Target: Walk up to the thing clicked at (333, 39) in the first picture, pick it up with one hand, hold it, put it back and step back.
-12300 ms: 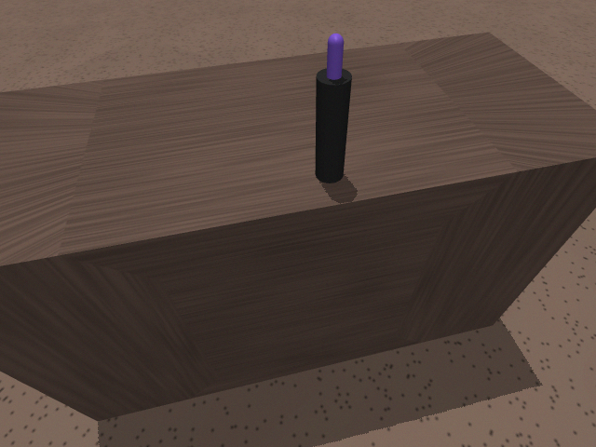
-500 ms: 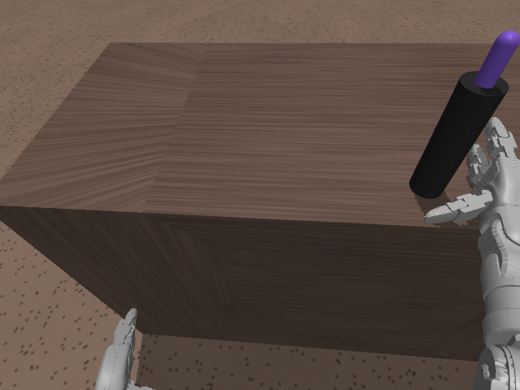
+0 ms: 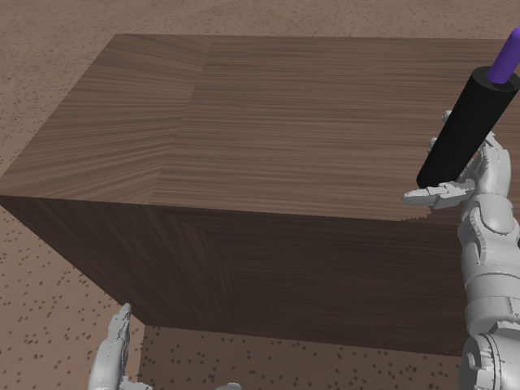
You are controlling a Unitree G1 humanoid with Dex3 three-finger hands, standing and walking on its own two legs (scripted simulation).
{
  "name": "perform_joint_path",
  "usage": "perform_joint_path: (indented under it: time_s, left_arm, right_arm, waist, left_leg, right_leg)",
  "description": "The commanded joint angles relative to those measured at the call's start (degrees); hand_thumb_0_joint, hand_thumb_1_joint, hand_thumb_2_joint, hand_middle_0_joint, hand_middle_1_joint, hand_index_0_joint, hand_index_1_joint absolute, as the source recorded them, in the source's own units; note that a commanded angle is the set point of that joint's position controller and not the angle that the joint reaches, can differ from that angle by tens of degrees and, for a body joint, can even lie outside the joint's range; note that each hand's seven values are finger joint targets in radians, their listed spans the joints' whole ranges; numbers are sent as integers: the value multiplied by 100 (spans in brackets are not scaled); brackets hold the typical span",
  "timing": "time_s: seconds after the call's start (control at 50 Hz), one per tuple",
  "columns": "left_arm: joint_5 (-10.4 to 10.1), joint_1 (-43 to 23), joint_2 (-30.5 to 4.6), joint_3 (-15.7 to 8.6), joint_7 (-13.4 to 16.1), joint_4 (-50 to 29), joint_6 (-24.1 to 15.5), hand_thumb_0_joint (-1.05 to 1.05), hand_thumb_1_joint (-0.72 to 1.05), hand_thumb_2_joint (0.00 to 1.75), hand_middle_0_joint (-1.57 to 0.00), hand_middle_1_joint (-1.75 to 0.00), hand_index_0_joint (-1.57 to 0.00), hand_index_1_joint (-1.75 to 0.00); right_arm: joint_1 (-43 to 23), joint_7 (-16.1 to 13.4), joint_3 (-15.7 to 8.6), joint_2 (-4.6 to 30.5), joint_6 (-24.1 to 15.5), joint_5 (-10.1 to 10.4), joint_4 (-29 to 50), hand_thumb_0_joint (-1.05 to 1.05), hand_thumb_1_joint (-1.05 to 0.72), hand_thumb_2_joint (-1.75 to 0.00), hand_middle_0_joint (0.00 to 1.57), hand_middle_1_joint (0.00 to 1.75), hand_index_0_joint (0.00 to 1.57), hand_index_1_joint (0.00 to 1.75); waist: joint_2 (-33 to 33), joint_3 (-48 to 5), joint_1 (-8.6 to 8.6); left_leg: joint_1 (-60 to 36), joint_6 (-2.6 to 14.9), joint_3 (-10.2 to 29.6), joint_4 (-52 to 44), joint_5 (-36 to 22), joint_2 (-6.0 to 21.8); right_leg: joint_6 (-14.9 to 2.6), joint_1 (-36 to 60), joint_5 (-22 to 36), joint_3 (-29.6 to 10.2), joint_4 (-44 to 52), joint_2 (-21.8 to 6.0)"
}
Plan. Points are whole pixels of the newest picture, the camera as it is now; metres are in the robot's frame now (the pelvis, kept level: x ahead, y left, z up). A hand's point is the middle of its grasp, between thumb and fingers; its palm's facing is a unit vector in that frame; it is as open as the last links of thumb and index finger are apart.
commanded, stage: close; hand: right
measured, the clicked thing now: (469, 122) +0.44 -0.22 +0.18
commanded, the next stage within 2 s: settle in 0.38 s
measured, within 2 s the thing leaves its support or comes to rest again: leaves its support in 0.70 s
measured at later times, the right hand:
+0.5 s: hand (442, 161) +0.45 -0.21 +0.11, palm faces +0.20 +0.98 +0.00, open 7.5 cm
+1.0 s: hand (459, 137) +0.45 -0.22 +0.15, palm faces +0.21 +0.98 -0.02, open 7.2 cm
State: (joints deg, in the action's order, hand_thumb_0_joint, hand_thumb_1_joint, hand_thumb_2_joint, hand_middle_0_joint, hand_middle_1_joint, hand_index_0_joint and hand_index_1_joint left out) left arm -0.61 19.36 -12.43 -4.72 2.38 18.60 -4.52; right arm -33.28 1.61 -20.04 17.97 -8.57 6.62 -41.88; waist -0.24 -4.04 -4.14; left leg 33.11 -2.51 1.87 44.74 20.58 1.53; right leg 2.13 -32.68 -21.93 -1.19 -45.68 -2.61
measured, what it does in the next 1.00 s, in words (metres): stands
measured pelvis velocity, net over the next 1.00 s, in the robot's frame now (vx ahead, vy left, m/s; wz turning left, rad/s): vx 0.01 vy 0.00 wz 0.00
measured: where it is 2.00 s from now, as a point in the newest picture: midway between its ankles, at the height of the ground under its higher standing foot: outside the picture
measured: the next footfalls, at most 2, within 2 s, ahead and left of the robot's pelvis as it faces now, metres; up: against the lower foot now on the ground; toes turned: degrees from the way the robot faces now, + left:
none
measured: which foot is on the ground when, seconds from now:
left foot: down 0.00-1.00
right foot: down 0.00-1.00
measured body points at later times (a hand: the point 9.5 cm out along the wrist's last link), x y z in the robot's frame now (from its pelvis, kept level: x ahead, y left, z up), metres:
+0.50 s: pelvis +0.00 +0.00 +0.00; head +0.05 -0.01 +0.45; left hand +0.15 +0.26 -0.05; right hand +0.43 -0.26 +0.11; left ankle +0.02 +0.15 -0.71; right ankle +0.01 -0.14 -0.71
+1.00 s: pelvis +0.01 +0.00 +0.01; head +0.05 +0.00 +0.46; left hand +0.16 +0.25 -0.05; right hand +0.44 -0.27 +0.15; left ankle +0.02 +0.15 -0.71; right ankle +0.01 -0.14 -0.71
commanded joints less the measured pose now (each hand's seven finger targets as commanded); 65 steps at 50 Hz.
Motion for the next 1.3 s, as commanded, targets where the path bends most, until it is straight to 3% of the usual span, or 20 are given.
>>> perform_joint_path:
  time_s: [0.0,0.16,0.2,0.22,0.32,0.36,0.48,0.56,0.58,0.7,0.74,0.78,0.82,0.88,0.92,1.0,1.06,1.14,1.18,1.28]
  left_arm:
    - [-30,-121,-684,-177,72,-1173,-363,0,-56,6,-5,-5,-4,-5]
    - [10,-37,-763,-253,-15,-958,-358,0,-56,6,-5,-5,-5,-5]
    - [-5,-224,-970,-413,9,-1332,-367,0,-55,5,-5,-5,-5,-5]
    - [15,-6,-851,-323,1,-979,-324,0,-55,5,-5,-5,-5,-5]
    - [13,46,-742,-238,29,-788,-301,0,-56,6,-5,-5,-5,-5]
    - [9,-126,-1007,-462,57,-988,-322,0,-54,5,-5,-6,-6,-5]
    - [-5,-206,-884,-343,5,-1035,-229,0,-56,6,-6,-6,-6,-6]
    - [-18,-279,-567,-28,20,-1024,-215,0,-56,6,-6,-6,-6,-6]
    - [-26,-219,-708,-185,62,-980,-224,0,-56,6,-6,-6,-6,-6]
    - [-36,-178,-599,-33,133,-774,-305,0,-56,6,-6,-6,-6,-6]
    - [-22,-135,-1160,-521,205,-769,-316,0,-56,6,-6,-6,-6,-6]
    - [-31,-55,-768,-175,143,-600,-338,0,-55,6,-6,-6,-6,-6]
    - [-43,-132,-883,-319,157,-494,-348,0,-55,6,-6,-6,-6,-6]
    - [-57,-163,-623,-27,86,-566,-341,0,-56,6,-6,-6,-6,-6]
    - [-73,-180,-942,-361,133,-570,-370,0,-56,6,-6,-6,-5,-6]
    - [-62,84,-659,-105,82,-443,-346,0,-56,6,-6,-6,-5,-6]
    - [-73,-160,-1085,-511,123,-429,-359,0,-57,7,-6,-6,-5,-6]
    - [-86,-202,-546,-53,55,-297,-334,0,-56,6,-6,-5,-5,-6]
    - [-93,-546,-956,-383,119,-504,-360,0,-57,6,-6,-5,-5,-6]
    - [-78,-435,-598,-31,100,-479,-405,0,-57,7,-5,-5,-5,-6]
  right_arm:
    - [-2689,4,-270,1442,-444,21,1077,0,35,-36,83,60,84,60]
    - [-2452,110,-248,1345,-482,15,628,0,8,-61,101,82,102,83]
    - [-2726,119,-500,1803,-558,16,1183,0,-2,-68,111,91,111,91]
    - [-2504,132,-312,1530,-516,24,934,0,-4,-71,111,94,112,94]
    - [-2788,100,-331,1520,-545,-8,482,0,-27,-82,123,104,123,104]
    - [-2777,99,-368,1594,-560,-10,499,0,-37,-93,128,112,128,112]
    - [-2710,101,-546,1908,-560,25,840,0,-47,-116,129,130,131,130]
    - [-3028,37,-334,1685,-568,56,1141,0,-57,-126,132,135,133,135]
    - [-3139,3,-435,1853,-558,58,1306,0,-59,-127,132,136,134,136]
    - [-3291,-41,-166,1653,-390,65,1543,0,-47,-125,134,137,136,137]
    - [-3240,-37,-341,1934,-302,96,1431,0,-46,-124,135,137,137,137]
    - [-3371,2,-134,1676,-204,87,1500,0,-46,-124,136,137,138,137]
    - [-3222,43,-167,1671,-133,120,1302,0,-46,-124,137,138,139,138]
    - [-3378,124,-105,1632,-4,131,1533,0,-46,-126,138,140,141,140]
    - [-3284,169,-143,1651,104,171,1389,0,-45,-126,138,140,140,140]
    - [-3391,181,-90,1588,216,183,1651,0,-52,-129,138,141,140,141]
    - [-3375,125,-281,1868,337,200,1724,0,-51,-131,136,142,139,142]
    - [-3394,103,-170,1652,425,183,1872,0,-52,-133,137,144,140,144]
    - [-3474,75,-283,1889,486,177,1968,0,-52,-131,137,143,139,143]
    - [-3506,43,-151,1701,592,171,2186,0,-52,-136,137,146,140,146]
  waist:
    - [-99,-2117,-36]
    - [-58,-2049,-8]
    - [-232,-2500,14]
    - [-271,-2357,34]
    - [-140,-1939,-162]
    - [-74,-1955,-191]
    - [-152,-2229,42]
    - [-378,-2175,75]
    - [-380,-2276,58]
    - [-607,-2313,41]
    - [-404,-2379,-48]
    - [-534,-2213,-20]
    - [-473,-2123,-10]
    - [-490,-2279,72]
    - [-304,-2230,-9]
    - [-293,-2263,72]
    - [-227,-2129,88]
    - [-288,-2111,180]
    - [-168,-2246,186]
    - [-189,-2197,250]
  left_leg:
    - [-887,134,-276,-544,-1672,-159]
    - [-866,151,-280,-505,-1587,-183]
    - [-984,153,-289,-487,-1731,-192]
    - [-958,172,-294,-464,-1722,-195]
    - [-705,156,-277,-479,-1672,-190]
    - [-574,164,-321,-496,-1492,-223]
    - [-999,167,-307,-521,-1631,-186]
    - [-1055,190,-273,-618,-1385,-175]
    - [-1072,185,-277,-634,-1383,-178]
    - [-1048,207,-342,-644,-1767,-204]
    - [-1130,174,-362,-695,-1920,-199]
    - [-1026,192,-378,-710,-1851,-203]
    - [-1038,182,-407,-731,-1912,-198]
    - [-1125,187,-403,-762,-2000,-206]
    - [-1096,176,-433,-766,-2045,-223]
    - [-1371,165,-369,-842,-2227,-168]
    - [-1433,141,-324,-898,-2167,-134]
    - [-1452,156,-315,-934,-2200,-125]
    - [-1581,139,-309,-945,-2196,-116]
    - [-1661,137,-346,-972,-2120,-132]
  right_leg:
    - [-249,947,1556,213,490,189]
    - [-231,765,1500,210,489,174]
    - [-215,1059,1690,216,492,165]
    - [-204,1005,1711,208,485,167]
    - [-245,784,1582,195,452,158]
    - [-232,912,1486,152,516,122]
    - [-229,843,1560,200,521,181]
    - [-222,879,1256,228,613,199]
    - [-227,961,1246,221,634,191]
    - [-173,1425,1807,184,701,165]
    - [-196,1530,1896,189,716,166]
    - [-168,1530,1968,170,759,150]
    - [-162,1568,2071,163,772,143]
    - [-149,1687,2377,149,795,133]
    - [-149,1805,2433,131,814,111]
    - [-190,1726,2300,230,842,191]
    - [-229,1604,2039,273,904,235]
    - [-217,1670,2126,272,914,231]
    - [-226,1672,2058,264,949,236]
    - [-204,1691,2031,269,998,228]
